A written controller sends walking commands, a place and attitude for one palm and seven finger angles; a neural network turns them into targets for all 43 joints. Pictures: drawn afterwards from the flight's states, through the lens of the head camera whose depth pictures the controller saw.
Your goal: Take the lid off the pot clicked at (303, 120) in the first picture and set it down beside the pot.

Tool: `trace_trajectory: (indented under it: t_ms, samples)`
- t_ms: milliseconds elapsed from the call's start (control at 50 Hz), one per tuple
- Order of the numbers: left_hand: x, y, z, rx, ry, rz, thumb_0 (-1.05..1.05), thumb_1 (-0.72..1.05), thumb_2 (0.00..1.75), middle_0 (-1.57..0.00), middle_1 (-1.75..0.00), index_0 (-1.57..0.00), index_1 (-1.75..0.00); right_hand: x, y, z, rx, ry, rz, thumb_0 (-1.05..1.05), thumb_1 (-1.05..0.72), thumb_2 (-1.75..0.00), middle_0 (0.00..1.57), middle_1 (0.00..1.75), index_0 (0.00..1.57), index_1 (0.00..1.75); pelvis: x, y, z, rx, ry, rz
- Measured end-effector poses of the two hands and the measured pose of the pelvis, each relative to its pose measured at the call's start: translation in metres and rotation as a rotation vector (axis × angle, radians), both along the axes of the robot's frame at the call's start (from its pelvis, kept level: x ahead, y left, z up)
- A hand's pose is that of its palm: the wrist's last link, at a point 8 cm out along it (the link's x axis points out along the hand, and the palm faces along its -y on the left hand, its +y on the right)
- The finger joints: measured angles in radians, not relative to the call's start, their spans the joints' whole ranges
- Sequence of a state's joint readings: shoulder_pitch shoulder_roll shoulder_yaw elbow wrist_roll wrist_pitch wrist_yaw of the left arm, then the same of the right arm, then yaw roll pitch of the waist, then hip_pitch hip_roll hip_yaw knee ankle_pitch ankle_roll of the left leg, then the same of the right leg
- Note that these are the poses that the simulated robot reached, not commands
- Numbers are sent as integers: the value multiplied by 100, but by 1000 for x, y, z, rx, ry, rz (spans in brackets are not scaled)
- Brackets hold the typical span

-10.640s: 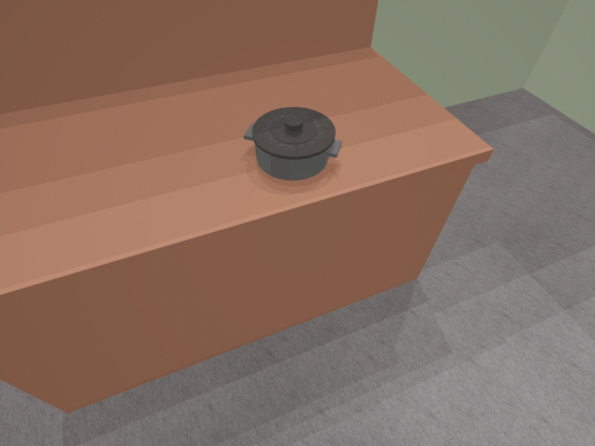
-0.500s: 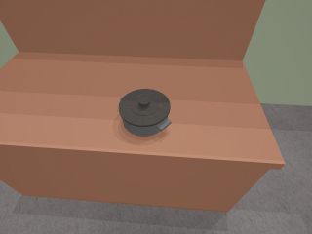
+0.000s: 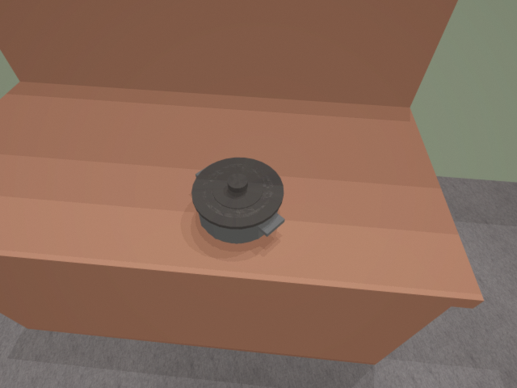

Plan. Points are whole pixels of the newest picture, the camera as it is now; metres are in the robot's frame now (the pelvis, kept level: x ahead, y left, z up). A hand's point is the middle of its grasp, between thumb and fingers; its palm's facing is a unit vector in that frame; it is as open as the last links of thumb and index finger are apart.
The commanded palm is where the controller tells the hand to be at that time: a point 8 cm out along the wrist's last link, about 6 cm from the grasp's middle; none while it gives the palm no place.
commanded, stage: come to a stop and stand still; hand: left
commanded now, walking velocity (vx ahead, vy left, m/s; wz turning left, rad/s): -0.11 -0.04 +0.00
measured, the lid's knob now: (237, 183) +0.49 +0.07 +0.00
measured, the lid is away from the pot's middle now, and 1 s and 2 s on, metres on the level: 0.00 0.00 0.00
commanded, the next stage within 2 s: look again from close up in 0.72 s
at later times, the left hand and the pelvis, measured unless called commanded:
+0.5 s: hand out of the picture -0.03 +0.17 -0.16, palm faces +0.01 -0.96 -0.27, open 7.3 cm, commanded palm none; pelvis -0.07 -0.01 +0.00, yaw +1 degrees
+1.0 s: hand out of the picture -0.10 +0.17 -0.17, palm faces +0.02 -0.98 -0.21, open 7.3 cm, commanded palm none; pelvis -0.09 +0.00 +0.00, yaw +1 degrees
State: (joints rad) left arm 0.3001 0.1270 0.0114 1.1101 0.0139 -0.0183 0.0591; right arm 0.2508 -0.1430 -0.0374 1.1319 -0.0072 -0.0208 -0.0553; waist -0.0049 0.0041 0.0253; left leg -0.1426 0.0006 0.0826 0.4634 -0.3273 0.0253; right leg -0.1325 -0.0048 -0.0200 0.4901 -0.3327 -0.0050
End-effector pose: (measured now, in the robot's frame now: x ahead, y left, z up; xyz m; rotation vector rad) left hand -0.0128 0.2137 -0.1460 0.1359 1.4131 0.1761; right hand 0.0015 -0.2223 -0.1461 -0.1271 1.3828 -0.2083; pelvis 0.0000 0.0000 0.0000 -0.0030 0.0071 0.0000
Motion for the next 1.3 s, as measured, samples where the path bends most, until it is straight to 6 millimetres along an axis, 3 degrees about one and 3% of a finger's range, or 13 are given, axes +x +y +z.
trace_trajectory:
  t_ms: [140, 280, 480, 560, 760, 880, 1100, 1300]
  samples:
    - [9, 17, 8, 49, -48, -20, 1, 92, 89, -20, -30, -20, -30, 3, -3, 1, 4, -19, 16, 1, -93, -90, 20, 29, 20, 30, -11, 0, 2, 11, 6, -2]
    - [10, 21, 14, 82, -125, -47, 0, 92, 89, -20, -30, -20, -30, -2, -12, 2, 17, -88, 50, 1, -92, -90, 20, 29, 20, 30, -34, -7, 1, 18, -14, 9]
    - [-17, 6, 23, 77, -175, -74, 0, 91, 89, -20, -30, -20, -30, -9, -22, 0, 47, -169, 78, 1, -91, -90, 20, 29, 20, 30, -70, -15, 1, 4, -47, 12]
    - [-33, 4, 19, 66, -156, -69, 0, 91, 89, -20, -30, -20, -30, -26, -22, -2, 46, -152, 78, 1, -91, -90, 20, 29, 20, 30, -78, -14, 0, 1, -44, 16]
    - [-64, 7, 12, 44, -88, -44, 0, 91, 89, -20, -30, -20, -30, -92, -11, -7, 56, 4, 50, 1, -91, -90, 20, 29, 20, 30, -85, -8, -1, 7, -31, 21]
    - [-79, 6, 9, 28, -46, -30, 0, 91, 89, -20, -30, -20, -30, -113, 2, -6, 74, 61, 36, 1, -91, -90, 20, 29, 20, 30, -86, -4, 0, 7, -31, 24]
    - [-96, 2, 3, -7, 2, -17, 0, 91, 89, -20, -30, -20, -30, -101, 21, -6, 89, 29, 28, 1, -91, -90, 20, 29, 20, 30, -87, 4, 0, 4, -25, 15]
    - [-97, 5, 2, -16, 8, -6, 0, 91, 89, -20, -30, -20, -30, -87, 19, -4, 60, 6, 33, 2, -93, -90, 20, 29, 20, 30, -83, 11, 1, 5, -21, 11]
